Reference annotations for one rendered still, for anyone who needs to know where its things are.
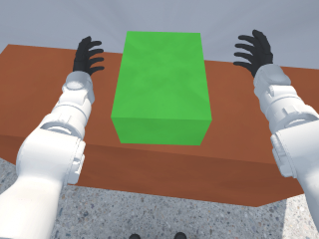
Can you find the left robot hand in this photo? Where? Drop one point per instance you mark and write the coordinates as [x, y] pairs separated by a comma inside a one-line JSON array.
[[82, 61]]

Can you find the right robot hand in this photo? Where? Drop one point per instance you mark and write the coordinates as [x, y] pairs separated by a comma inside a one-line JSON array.
[[261, 52]]

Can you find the left robot upper arm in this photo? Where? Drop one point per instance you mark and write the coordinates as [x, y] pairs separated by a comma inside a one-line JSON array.
[[28, 208]]

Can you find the right robot upper arm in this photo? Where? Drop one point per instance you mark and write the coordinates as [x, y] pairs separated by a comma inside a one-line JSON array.
[[296, 152]]

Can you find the robot left forearm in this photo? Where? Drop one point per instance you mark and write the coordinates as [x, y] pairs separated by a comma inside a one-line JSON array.
[[70, 114]]

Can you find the robot right forearm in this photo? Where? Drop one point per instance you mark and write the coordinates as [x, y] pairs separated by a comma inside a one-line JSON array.
[[279, 101]]

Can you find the carton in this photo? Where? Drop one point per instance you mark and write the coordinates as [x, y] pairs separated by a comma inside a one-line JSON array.
[[162, 95]]

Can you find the pedestal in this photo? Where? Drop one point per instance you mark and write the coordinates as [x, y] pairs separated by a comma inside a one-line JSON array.
[[234, 164]]

